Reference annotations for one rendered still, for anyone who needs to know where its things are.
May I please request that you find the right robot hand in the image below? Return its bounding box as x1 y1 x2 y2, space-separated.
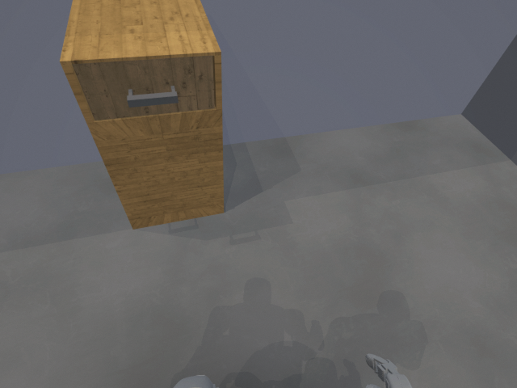
366 354 412 388

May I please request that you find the handle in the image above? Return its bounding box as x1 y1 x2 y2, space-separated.
127 86 179 108

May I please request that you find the drawer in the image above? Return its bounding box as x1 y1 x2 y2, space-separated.
72 56 215 120

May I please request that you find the cabinet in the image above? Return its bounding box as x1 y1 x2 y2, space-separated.
60 0 224 230

